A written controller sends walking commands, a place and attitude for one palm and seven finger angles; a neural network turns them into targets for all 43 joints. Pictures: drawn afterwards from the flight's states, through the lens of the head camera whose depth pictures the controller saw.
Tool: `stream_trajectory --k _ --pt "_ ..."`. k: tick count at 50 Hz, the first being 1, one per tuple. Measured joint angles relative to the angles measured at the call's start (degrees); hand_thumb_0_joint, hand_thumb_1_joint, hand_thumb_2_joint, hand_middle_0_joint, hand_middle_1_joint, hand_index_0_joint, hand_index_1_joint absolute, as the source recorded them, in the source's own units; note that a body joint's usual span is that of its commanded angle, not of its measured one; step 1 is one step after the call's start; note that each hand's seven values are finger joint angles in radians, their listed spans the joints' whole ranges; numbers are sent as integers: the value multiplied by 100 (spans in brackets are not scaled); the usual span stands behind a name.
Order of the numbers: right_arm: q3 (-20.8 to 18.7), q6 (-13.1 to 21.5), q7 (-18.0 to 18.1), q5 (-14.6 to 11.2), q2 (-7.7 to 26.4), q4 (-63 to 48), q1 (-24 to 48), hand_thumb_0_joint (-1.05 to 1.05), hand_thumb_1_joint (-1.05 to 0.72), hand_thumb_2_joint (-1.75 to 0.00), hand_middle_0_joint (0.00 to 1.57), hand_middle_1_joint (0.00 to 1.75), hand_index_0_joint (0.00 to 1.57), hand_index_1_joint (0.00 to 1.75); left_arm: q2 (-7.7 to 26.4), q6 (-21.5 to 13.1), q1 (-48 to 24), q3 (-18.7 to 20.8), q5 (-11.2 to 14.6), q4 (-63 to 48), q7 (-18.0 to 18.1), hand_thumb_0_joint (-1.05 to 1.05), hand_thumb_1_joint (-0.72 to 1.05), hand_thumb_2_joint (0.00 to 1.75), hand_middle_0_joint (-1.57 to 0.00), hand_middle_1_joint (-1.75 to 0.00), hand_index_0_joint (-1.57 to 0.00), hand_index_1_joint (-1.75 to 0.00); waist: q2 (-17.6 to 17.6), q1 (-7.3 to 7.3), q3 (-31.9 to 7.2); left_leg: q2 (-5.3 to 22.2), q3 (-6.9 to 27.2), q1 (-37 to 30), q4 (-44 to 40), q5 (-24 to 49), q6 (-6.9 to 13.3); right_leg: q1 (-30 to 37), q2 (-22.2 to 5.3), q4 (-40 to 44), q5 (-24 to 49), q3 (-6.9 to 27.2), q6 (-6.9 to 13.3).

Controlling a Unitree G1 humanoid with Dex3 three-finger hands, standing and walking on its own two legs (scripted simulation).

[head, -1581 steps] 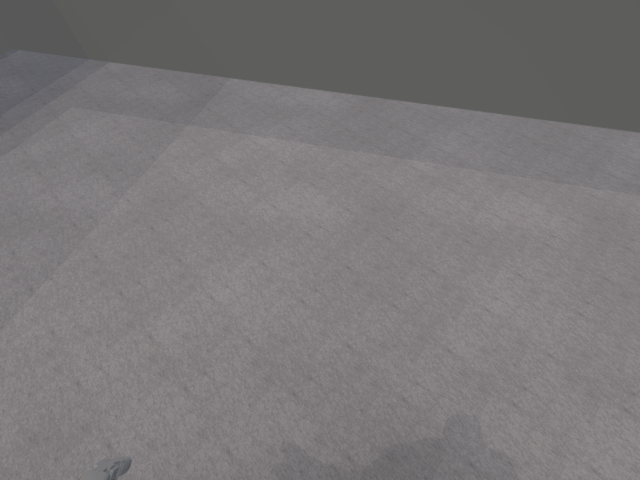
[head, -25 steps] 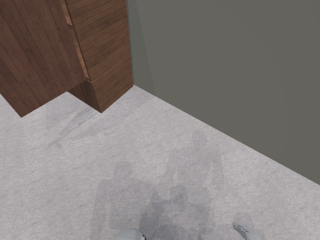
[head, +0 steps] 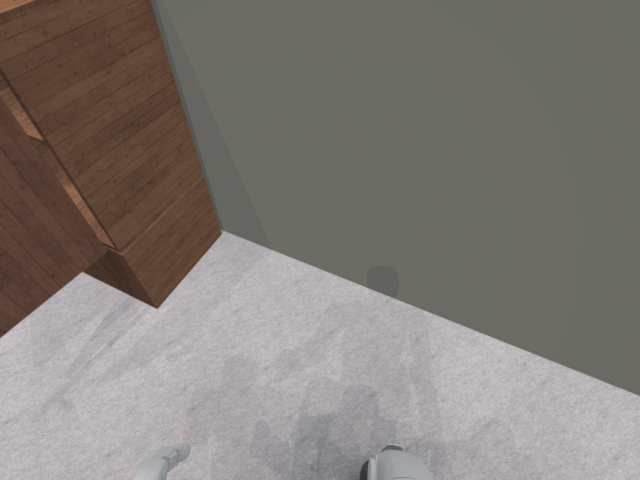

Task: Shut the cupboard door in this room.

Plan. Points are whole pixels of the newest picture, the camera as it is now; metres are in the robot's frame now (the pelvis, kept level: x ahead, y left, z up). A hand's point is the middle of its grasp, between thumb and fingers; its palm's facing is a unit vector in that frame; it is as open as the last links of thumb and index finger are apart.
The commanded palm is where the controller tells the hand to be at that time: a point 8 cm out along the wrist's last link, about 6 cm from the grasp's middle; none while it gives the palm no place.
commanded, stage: walk to a spot facing it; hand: left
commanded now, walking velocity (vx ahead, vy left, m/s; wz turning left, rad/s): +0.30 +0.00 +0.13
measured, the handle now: out of the picture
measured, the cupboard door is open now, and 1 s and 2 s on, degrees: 84 84 84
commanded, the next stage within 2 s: turn to face it in 0.20 s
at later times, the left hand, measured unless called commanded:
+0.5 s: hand out of the picture +0.13 +0.14 -0.16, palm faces +0.25 -0.95 -0.21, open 7.3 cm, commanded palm none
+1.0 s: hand (165, 431) +0.22 +0.23 -0.14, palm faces +0.47 -0.83 -0.30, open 7.4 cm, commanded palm none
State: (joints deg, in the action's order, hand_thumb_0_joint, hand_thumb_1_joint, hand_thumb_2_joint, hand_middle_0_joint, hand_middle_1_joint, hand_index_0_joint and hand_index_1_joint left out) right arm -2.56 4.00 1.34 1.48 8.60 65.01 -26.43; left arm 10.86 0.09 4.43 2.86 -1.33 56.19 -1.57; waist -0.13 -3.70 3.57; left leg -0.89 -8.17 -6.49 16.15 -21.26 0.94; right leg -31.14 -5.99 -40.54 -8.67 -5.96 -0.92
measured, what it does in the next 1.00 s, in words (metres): walks ahead, turning left: right foot, then left foot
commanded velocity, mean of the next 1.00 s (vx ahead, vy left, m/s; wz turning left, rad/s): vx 0.04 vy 0.00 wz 0.56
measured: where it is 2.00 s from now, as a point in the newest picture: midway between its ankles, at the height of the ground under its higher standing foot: outside the picture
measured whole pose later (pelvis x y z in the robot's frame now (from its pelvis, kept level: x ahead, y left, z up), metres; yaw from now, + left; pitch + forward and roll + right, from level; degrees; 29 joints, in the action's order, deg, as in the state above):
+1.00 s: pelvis +0.21 -0.02 +0.00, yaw +28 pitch +1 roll +0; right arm -3.6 -2.2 -0.4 1.5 11.7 53.3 -10.4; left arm 14.3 2.8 5.9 4.2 -0.8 51.0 1.0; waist 1.4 -1.7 4.2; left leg -2.5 3.2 18.9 28.6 -10.4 1.6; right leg -23.0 -4.0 -48.3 -25.2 -0.5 -5.4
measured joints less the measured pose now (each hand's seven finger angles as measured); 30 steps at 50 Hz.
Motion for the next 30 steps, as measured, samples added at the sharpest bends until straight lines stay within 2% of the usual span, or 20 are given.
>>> stream_trajectory --k 2,3,4,5,7,8,10,15,19,24,28,30 --pt "15 -32 -8 -2 -29 102 -130 0 -91 -90 20 30 19 29 -27 -81 -60 -30 2 -57 -2 1 91 90 -20 -30 -20 -30 91 -47 59 120 0 -51 297 -316 -116 334 156 424 -117 -87 130" --pt "22 -56 -18 -15 -62 162 -201 1 -91 -90 20 30 20 29 -27 -166 -59 -44 -7 -88 -5 1 91 90 -20 -30 -20 -30 100 -40 76 185 19 32 707 -522 -152 578 221 687 26 -127 220" --pt "23 -103 -39 -44 -86 230 -188 1 -91 -90 20 30 20 29 -48 -274 -74 -42 -30 -92 14 1 91 90 -20 -30 -20 -30 134 -4 135 296 58 305 1476 -671 -140 626 274 616 133 -169 401" --pt "30 -166 -57 -77 -105 251 -127 1 -91 -90 20 30 20 29 -69 -363 -68 -49 -22 -94 36 1 91 90 -20 -30 -20 -30 139 -1 196 315 257 749 2577 -746 -116 637 276 426 -13 -213 493" --pt "13 -241 -74 -122 -104 218 21 1 -91 -90 20 30 20 29 -134 -418 3 -85 18 -42 69 0 91 90 -20 -30 -20 -30 156 5 276 272 603 1617 4468 -626 -36 874 261 379 -332 -321 541" --pt "-11 -271 -82 -122 -86 192 118 1 -91 -90 20 30 20 29 -172 -412 76 -101 32 3 83 0 91 90 -20 -30 -20 -30 171 32 272 292 667 1999 5044 -411 -13 1028 270 491 -399 -364 532" --pt "-61 -329 -93 -93 -30 83 350 1 -91 -90 20 30 20 29 -247 -386 268 -122 40 120 116 0 91 90 -20 -30 -20 -30 202 71 226 395 727 2669 5557 89 -14 1315 296 809 -374 -448 479" --pt "-146 -442 -124 -42 121 -282 917 1 -91 -90 20 30 19 29 -143 -382 659 8 44 274 254 -2 95 89 -21 -30 -21 -30 247 135 60 616 786 3799 5380 671 -248 1855 331 1446 -349 -747 506" --pt "-179 -519 -159 -31 273 -501 1334 1 -91 -90 20 30 19 29 -134 -332 919 -38 21 382 263 -1 94 90 -20 -30 -20 -30 233 206 -9 687 619 4083 4840 828 -410 2148 291 1658 -449 -974 466" --pt "-152 -588 -222 -31 382 -705 1778 1 -91 -90 20 30 19 29 -191 -231 1110 -84 -5 403 254 0 92 90 -20 -30 -20 -30 153 361 55 677 331 3763 3627 779 -452 2352 187 1578 -713 -1291 347" --pt "-98 -601 -261 -23 397 -866 2057 1 -91 -90 19 30 19 29 -171 -136 1200 -65 -26 358 241 0 91 90 -20 -30 -20 -30 20 534 174 578 161 3243 2713 533 -351 2362 18 1158 -1088 -1543 199" --pt "-68 -572 -273 -8 403 -984 2134 1 -91 -90 20 30 19 29 -120 -89 1274 -40 -17 337 227 0 91 90 -20 -30 -21 -30 -83 589 198 462 90 2857 2141 699 -272 2277 -165 710 -1386 -1630 85"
